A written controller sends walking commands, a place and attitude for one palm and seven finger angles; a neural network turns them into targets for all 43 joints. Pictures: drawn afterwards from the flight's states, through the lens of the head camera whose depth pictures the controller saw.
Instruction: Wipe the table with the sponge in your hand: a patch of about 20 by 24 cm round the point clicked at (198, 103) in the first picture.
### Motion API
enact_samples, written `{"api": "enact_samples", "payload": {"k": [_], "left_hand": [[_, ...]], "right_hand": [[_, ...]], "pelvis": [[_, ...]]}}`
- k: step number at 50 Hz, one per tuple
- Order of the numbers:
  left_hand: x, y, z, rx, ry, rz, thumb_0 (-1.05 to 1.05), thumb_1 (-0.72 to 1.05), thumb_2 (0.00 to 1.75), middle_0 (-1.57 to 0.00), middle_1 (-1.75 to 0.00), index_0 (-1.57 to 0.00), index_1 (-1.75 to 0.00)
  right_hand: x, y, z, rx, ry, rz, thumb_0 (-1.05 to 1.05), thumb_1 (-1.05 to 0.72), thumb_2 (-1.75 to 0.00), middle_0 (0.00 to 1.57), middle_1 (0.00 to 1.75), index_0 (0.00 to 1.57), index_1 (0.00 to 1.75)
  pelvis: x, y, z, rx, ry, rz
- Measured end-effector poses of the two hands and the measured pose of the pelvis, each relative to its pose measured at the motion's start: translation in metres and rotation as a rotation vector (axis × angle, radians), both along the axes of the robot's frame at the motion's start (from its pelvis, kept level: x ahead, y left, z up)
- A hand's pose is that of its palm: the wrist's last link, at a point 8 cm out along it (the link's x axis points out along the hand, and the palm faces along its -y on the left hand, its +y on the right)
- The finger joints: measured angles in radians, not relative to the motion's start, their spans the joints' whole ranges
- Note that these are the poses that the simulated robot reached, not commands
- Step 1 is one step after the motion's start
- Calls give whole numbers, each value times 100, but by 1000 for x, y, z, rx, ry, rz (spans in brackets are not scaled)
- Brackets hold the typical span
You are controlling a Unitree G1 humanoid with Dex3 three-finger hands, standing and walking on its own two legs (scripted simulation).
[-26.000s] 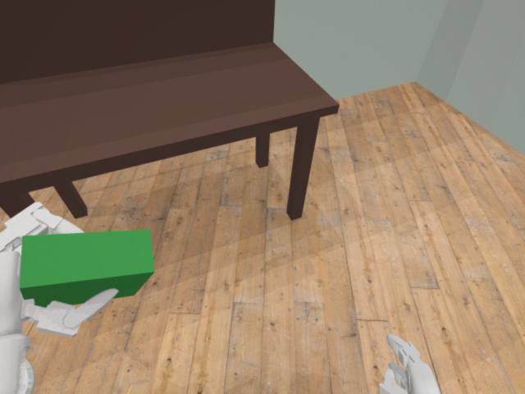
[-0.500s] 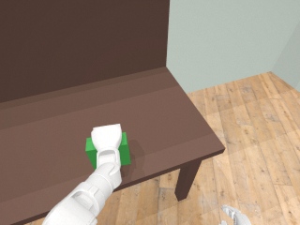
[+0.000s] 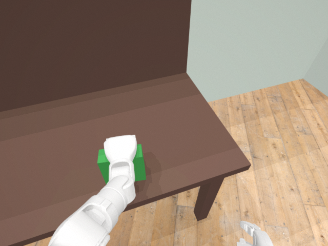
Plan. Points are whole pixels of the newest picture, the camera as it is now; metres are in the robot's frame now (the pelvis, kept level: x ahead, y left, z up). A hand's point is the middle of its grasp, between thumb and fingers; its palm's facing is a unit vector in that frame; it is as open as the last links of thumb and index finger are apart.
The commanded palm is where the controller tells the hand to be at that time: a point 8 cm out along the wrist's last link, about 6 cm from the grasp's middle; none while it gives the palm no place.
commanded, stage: wipe forward along the third lane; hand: left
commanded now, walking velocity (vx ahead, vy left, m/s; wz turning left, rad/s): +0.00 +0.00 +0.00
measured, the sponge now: (124, 169) +0.34 +0.16 -0.06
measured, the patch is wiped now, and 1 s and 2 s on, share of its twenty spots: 0.90 0.90 1.00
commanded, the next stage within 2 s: wipe back along the third lane in 1.58 s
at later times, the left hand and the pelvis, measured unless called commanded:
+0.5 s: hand (125, 149) +0.39 +0.16 -0.02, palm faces -0.10 +0.02 -0.99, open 9.5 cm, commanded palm +0.39 +0.15 +0.01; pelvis -0.03 +0.00 -0.02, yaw -1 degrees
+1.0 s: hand (125, 134) +0.44 +0.17 -0.02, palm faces -0.10 +0.03 -1.00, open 9.5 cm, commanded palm +0.44 +0.17 +0.01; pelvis -0.04 +0.01 -0.04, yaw -3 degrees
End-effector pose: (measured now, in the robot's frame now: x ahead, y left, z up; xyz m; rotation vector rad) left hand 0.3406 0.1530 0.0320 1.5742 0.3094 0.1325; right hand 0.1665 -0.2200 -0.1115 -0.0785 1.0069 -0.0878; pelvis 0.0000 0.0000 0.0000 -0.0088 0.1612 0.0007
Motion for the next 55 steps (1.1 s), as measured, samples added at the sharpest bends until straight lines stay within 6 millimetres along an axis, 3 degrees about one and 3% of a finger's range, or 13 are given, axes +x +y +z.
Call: {"api": "enact_samples", "payload": {"k": [7,13,28,39,46,55], "left_hand": [[6,0,-2,4,14,4,0,-52,113,-82,-137,-83,-141],[15,0,-2,9,12,16,0,-58,116,-84,-136,-86,-139],[40,0,2,30,-25,45,0,-60,117,-87,-134,-89,-136],[62,4,2,30,-17,64,0,-59,117,-85,-136,-87,-138],[78,8,3,31,-23,70,0,-59,117,-85,-136,-87,-139],[98,13,2,35,-12,80,0,-59,117,-85,-137,-86,-139]], "right_hand": [[-7,-3,-3,-20,13,-4,1,-91,-90,20,30,20,30],[-26,-10,-10,-45,35,-30,1,-91,-90,20,30,20,30],[-109,-35,-32,-112,114,-137,1,-91,-90,20,30,20,30],[-162,-42,-38,-142,167,-197,1,-91,-90,20,30,20,30],[-176,-40,-42,-146,181,-206,1,-91,-90,20,30,20,30],[-170,-33,-44,-139,188,-191,1,-91,-90,20,30,20,30]], "pelvis": [[-4,0,-2,-1,14,4],[-12,-1,-7,-3,42,2],[-38,1,-24,-3,109,-19],[-47,4,-32,-3,150,-38],[-47,6,-37,-8,176,-45],[-40,10,-40,-15,209,-46]]}}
